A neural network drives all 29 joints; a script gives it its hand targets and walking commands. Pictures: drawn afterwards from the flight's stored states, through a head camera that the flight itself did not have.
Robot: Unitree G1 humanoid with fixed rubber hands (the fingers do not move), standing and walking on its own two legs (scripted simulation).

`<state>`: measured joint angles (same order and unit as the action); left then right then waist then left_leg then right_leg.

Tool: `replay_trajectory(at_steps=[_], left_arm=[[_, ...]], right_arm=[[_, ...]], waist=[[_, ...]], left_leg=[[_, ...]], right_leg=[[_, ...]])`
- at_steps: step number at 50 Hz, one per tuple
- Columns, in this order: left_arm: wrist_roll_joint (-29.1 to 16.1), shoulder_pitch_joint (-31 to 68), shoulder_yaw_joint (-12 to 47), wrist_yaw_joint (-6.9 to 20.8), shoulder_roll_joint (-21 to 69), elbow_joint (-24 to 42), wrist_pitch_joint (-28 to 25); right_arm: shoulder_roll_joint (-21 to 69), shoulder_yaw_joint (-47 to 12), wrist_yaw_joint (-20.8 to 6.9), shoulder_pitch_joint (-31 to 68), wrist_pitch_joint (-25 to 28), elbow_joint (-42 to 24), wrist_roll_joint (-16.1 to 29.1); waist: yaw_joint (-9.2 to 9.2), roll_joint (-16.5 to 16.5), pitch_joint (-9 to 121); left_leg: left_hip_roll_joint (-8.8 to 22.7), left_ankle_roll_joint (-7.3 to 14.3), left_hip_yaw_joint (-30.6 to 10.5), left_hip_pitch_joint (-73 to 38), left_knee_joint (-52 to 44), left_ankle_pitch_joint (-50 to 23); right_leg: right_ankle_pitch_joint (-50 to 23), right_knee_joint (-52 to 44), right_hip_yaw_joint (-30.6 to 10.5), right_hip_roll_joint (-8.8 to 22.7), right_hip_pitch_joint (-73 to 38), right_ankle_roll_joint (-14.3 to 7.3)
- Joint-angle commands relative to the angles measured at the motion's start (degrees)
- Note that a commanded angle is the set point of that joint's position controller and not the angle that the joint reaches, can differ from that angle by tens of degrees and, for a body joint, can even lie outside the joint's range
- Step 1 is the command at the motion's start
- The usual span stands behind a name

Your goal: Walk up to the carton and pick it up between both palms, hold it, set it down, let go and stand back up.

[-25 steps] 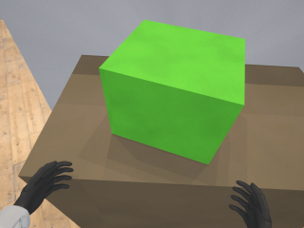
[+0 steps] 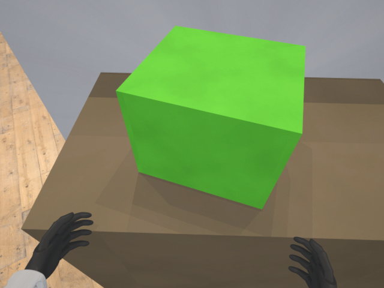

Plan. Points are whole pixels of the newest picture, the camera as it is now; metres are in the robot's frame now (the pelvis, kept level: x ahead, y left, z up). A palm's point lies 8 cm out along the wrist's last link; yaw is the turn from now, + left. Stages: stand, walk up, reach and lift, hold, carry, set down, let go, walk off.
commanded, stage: set down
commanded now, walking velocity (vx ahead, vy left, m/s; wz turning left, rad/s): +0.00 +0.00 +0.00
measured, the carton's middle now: (216, 113) +0.48 +0.00 +0.10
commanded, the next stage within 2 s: let go in 1.50 s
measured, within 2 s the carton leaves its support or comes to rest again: neither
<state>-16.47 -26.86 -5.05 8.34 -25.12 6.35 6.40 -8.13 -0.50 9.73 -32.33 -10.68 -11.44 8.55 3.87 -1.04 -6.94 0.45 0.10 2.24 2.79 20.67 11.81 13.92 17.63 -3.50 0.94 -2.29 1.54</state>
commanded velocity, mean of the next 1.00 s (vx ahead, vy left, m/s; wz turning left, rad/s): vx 0.00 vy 0.00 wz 0.00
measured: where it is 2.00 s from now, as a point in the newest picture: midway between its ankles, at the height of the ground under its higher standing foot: outside the picture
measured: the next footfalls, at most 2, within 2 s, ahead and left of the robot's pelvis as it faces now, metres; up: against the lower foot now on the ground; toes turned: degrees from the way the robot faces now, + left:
none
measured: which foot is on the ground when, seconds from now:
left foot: down 0.00-1.00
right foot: down 0.00-1.00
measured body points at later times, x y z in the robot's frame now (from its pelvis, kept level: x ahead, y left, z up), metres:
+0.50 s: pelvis -0.03 -0.02 +0.00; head -0.06 -0.05 +0.45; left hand +0.15 +0.27 +0.03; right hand +0.17 -0.23 -0.04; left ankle +0.00 +0.11 -0.75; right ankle -0.04 -0.14 -0.75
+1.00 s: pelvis -0.06 -0.02 -0.01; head -0.11 -0.04 +0.44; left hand +0.15 +0.26 +0.03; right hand +0.15 -0.23 -0.06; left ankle +0.00 +0.11 -0.75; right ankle -0.04 -0.14 -0.75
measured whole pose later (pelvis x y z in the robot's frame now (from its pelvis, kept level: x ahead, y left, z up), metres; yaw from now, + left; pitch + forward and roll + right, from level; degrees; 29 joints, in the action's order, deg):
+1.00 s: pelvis -0.06 -0.02 -0.01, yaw +3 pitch -10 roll +0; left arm -9.1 -2.0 -5.8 8.1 -17.4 -18.4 12.5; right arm -11.3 3.4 2.9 -12.7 -13.8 19.1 0.1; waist 3.4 -3.5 -3.6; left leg 0.7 -0.2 -1.0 6.4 25.1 8.6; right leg 14.1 25.9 -0.1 0.4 1.8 0.0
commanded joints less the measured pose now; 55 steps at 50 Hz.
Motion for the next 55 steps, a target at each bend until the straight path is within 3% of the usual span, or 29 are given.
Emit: replay_trajectory(at_steps=[1,3,4,7,10,12,13,14,15,17,22,23,26,27,29,30,32,33,35,37,39,41,43,44,45,46,48,49,55], left_arm=[[1.81,3.39,-3.71,0.24,-8.34,0.55,-0.33],[2.35,3.40,-3.36,-0.17,-5.51,-1.62,0.81],[1.31,5.85,-3.10,0.89,-7.26,1.25,0.52],[2.99,7.50,-2.73,0.02,-3.53,-4.51,1.19],[2.17,8.10,-1.86,0.71,-3.84,-7.79,0.87],[4.51,9.55,-2.26,-0.06,-2.87,-10.29,1.50],[3.81,11.09,-2.38,0.45,-5.20,-9.80,0.99],[4.76,11.95,-1.44,0.21,-3.05,-15.34,1.91],[3.40,13.09,-1.12,0.84,-4.10,-12.29,1.48],[4.40,13.08,0.01,1.10,-2.10,-17.38,2.62],[5.22,19.21,0.94,0.38,-0.66,-22.33,3.97],[4.65,20.16,1.67,0.61,-0.91,-22.11,3.29],[6.20,22.68,2.53,0.61,0.92,-28.15,4.92],[4.56,22.40,0.97,1.23,-0.71,-24.28,4.17],[6.22,21.35,2.89,-0.03,2.98,-26.77,5.72],[6.58,22.70,3.36,0.38,0.91,-31.59,6.82],[7.20,26.32,2.42,0.63,2.02,-29.33,7.04],[8.06,24.47,2.37,0.44,2.72,-29.19,7.25],[8.47,28.16,3.07,1.27,2.36,-32.15,8.66],[8.61,25.92,2.60,0.86,3.49,-32.75,9.49],[7.65,27.60,1.58,1.61,2.25,-28.65,9.06],[11.10,26.29,4.17,0.12,5.42,-35.08,11.13],[8.75,26.34,3.47,0.44,4.34,-28.97,9.71],[7.33,22.10,3.92,0.65,5.02,-25.62,10.26],[6.52,29.01,3.03,0.93,2.99,-29.26,10.01],[9.29,30.46,4.25,0.21,6.21,-34.46,11.55],[9.80,27.74,3.80,-0.23,6.88,-30.65,11.87],[9.17,26.55,4.39,-0.60,7.12,-31.16,12.11],[9.61,26.81,4.77,-1.17,7.45,-31.32,11.03]], right_arm=[[-2.83,2.23,0.10,0.15,2.98,-5.76,-1.90],[-3.42,3.16,-0.75,0.85,2.69,-1.00,-2.25],[-1.71,2.55,-0.06,3.34,2.71,-7.38,-1.33],[-4.42,5.01,-1.89,7.32,2.39,0.00,-4.08],[-4.03,4.43,-1.24,8.99,3.80,-3.73,-4.89],[-3.66,3.82,-1.92,8.88,3.23,2.22,-5.60],[-2.04,2.53,-1.74,10.16,4.13,0.11,-5.16],[-2.23,2.51,-2.18,10.51,3.00,5.37,-5.88],[-2.09,2.21,-1.66,13.31,3.59,0.04,-5.81],[-3.64,3.81,-1.94,13.57,3.34,5.37,-5.94],[-5.64,6.33,-3.02,22.10,2.37,7.95,-7.48],[-3.91,4.51,-3.25,21.00,2.05,8.08,-6.69],[-6.17,4.94,-4.71,24.06,0.12,15.37,-7.83],[-5.14,4.81,-3.77,22.38,0.68,10.52,-7.77],[-7.75,5.90,-5.10,25.90,0.61,16.50,-8.53],[-7.21,4.66,-5.30,27.41,0.57,16.40,-8.38],[-7.43,5.44,-5.40,29.67,-0.20,17.35,-9.36],[-7.71,7.14,-5.38,28.22,-0.31,18.36,-9.54],[-6.47,5.38,-5.17,30.30,-0.92,16.78,-8.89],[-5.88,4.19,-5.74,30.46,-1.14,18.10,-9.23],[-5.80,4.40,-4.90,30.14,-0.97,13.47,-7.96],[-10.23,6.06,-7.18,30.50,-1.41,26.05,-8.55],[-7.00,4.38,-5.41,28.46,-0.33,18.20,-8.70],[-8.79,5.71,-6.02,25.28,0.60,16.66,-8.43],[-7.29,4.88,-5.11,30.60,0.34,15.48,-8.31],[-7.78,6.15,-5.82,33.26,-1.42,22.03,-10.10],[-8.91,5.80,-6.72,30.16,-0.72,20.21,-8.21],[-9.93,6.26,-7.10,30.40,-0.06,20.57,-8.57],[-11.34,6.54,-8.00,29.76,3.17,23.14,-8.66]], waist=[[-2.80,1.15,0.73],[-3.21,-1.52,-2.04],[-2.59,2.35,-1.79],[-2.14,1.05,0.68],[-3.02,4.54,1.59],[-2.43,2.54,-0.51],[-2.23,7.16,0.46],[-2.35,4.45,-2.60],[-2.86,7.66,-1.52],[-4.36,5.16,-2.68],[-4.09,4.75,0.48],[-5.12,7.21,-0.37],[-4.19,7.64,-3.51],[-3.91,9.67,-3.01],[-3.27,5.95,-2.43],[-3.49,8.26,-4.49],[-3.55,10.72,-4.01],[-3.52,8.41,-4.86],[-3.09,9.70,-3.02],[-4.68,10.43,-4.92],[-2.63,9.44,-4.81],[-3.21,6.42,-5.17],[-2.71,9.64,-5.46],[-3.20,11.22,-3.49],[-2.85,12.02,-3.05],[-2.41,9.70,-4.84],[-2.66,7.72,-6.26],[-2.55,6.35,-5.75],[-3.22,8.47,-1.39]], left_leg=[[-0.07,-2.39,1.16,-5.71,-2.26,-13.29],[0.65,-3.11,0.70,-3.39,-3.06,-14.92],[0.84,-2.78,1.92,-3.72,-3.29,-12.32],[0.74,-3.12,1.83,-3.73,-4.22,-9.51],[0.35,-1.61,1.51,-2.47,-4.21,-7.11],[0.16,-1.79,2.09,-1.77,-4.75,-7.74],[-0.20,-0.90,1.47,-0.87,-3.82,-5.06],[-0.41,-0.99,2.66,-1.78,-4.77,-3.12],[0.00,-0.78,2.09,-0.88,-4.69,-2.07],[-0.56,-1.11,2.44,-0.79,-4.03,-1.82],[0.24,-0.60,1.75,1.99,-4.99,3.92],[-0.60,0.16,1.85,2.64,-4.42,3.64],[-0.34,-0.37,2.00,0.87,-4.47,5.70],[-0.43,0.26,1.96,1.58,-4.08,5.06],[-0.31,-0.53,1.80,1.50,-3.72,4.98],[-0.81,0.07,2.11,2.66,-3.29,6.17],[-1.29,0.73,2.24,1.67,-2.11,5.89],[-1.22,0.25,2.33,0.83,-2.45,5.26],[-1.18,0.97,2.91,0.46,-2.98,7.48],[-1.79,1.20,2.84,1.49,-1.64,6.92],[-2.15,1.22,3.82,0.84,-1.64,5.93],[-1.20,0.01,2.44,0.51,-1.24,6.90],[-1.91,0.66,2.96,1.53,-1.64,7.06],[-1.62,1.58,1.74,-1.03,-1.25,5.61],[-2.16,1.00,3.00,0.75,0.09,6.25],[-2.87,-0.27,2.76,0.59,0.63,8.06],[-2.39,0.65,2.37,1.15,0.45,8.70],[-0.91,1.54,1.52,4.58,-1.78,9.96],[-1.17,1.21,0.56,4.53,-1.12,12.11]], right_leg=[[-9.56,-5.10,0.57,0.29,10.25,-3.24],[-8.91,-3.70,1.19,-0.79,8.43,-4.11],[-6.90,-4.73,0.87,-0.32,9.16,-3.74],[-2.83,-4.29,2.03,-1.02,11.03,-4.38],[-4.98,-4.62,2.23,-0.45,9.25,-2.88],[-2.48,-4.39,2.74,-1.01,10.21,-3.12],[-2.50,-4.94,2.89,-0.45,9.61,-2.57],[-0.18,-5.85,2.02,-0.03,12.53,-3.27],[-2.62,-5.48,2.50,0.05,10.78,-2.35],[1.16,-5.77,2.96,-0.29,12.46,-2.85],[9.18,-5.20,3.33,-0.78,12.46,-3.62],[8.77,-5.46,2.88,-0.67,12.53,-3.53],[14.60,-6.49,3.27,-1.06,16.57,-3.87],[10.75,-6.19,3.32,-0.27,13.99,-3.49],[12.35,-5.34,4.45,-1.48,14.11,-3.84],[15.67,-6.50,3.61,-1.38,17.30,-3.23],[16.34,-6.65,2.64,-0.76,16.83,-3.69],[16.01,-7.15,3.08,-1.00,17.64,-3.92],[17.17,-6.79,2.63,-1.28,17.84,-3.69],[17.40,-6.96,2.81,-0.99,18.75,-3.86],[15.10,-6.96,2.28,-0.98,19.03,-3.26],[19.76,-6.42,4.72,-2.24,20.61,-3.99],[16.09,-6.46,3.66,-1.05,17.55,-2.07],[13.10,-5.60,4.30,-1.12,16.61,-3.53],[16.77,-6.41,2.30,-0.57,19.86,-2.30],[22.58,-6.84,2.99,-0.54,23.09,-3.08],[20.91,-6.26,2.98,-0.45,22.35,-5.08],[16.80,-3.69,4.56,-1.97,18.45,-4.00],[16.16,-2.49,3.67,-2.49,15.86,-3.66]])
